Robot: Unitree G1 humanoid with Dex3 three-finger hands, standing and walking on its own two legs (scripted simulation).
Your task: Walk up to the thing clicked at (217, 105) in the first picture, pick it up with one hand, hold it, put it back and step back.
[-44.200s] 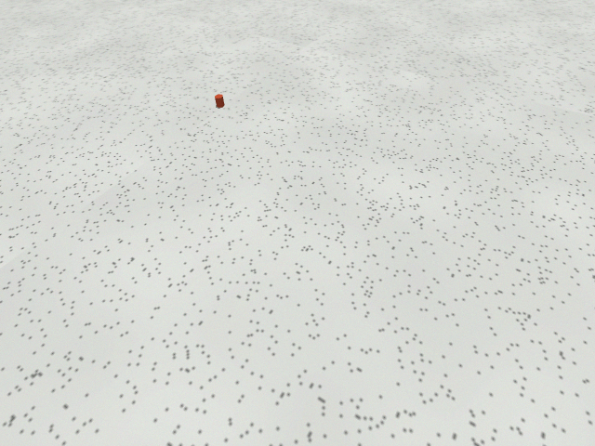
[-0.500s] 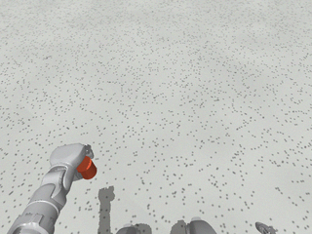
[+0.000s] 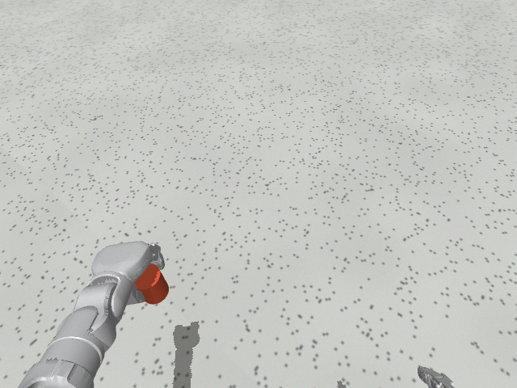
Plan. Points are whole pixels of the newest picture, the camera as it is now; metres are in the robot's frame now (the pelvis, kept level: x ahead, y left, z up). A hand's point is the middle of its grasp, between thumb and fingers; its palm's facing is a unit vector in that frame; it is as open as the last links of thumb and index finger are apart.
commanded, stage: hold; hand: left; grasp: from above
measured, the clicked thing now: (151, 284) +0.34 +0.22 -0.09
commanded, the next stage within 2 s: crouch in 1.64 s
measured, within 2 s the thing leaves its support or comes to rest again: neither
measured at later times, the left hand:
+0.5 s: hand (137, 280) +0.31 +0.22 -0.02, palm faces -0.43 -0.05 -0.90, open 7.8 cm
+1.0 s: hand (139, 296) +0.28 +0.20 -0.01, palm faces -0.42 -0.06 -0.91, open 7.8 cm
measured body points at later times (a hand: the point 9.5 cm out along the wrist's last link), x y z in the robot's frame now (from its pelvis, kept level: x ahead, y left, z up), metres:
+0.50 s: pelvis +0.01 -0.01 +0.01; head +0.02 -0.03 +0.46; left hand +0.33 +0.22 +0.03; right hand +0.13 -0.28 -0.11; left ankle +0.00 +0.12 -0.71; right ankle +0.02 -0.16 -0.71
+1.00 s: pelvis -0.02 -0.02 +0.02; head -0.02 -0.05 +0.47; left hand +0.30 +0.20 +0.05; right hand +0.13 -0.27 -0.10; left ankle +0.00 +0.12 -0.71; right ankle +0.02 -0.16 -0.71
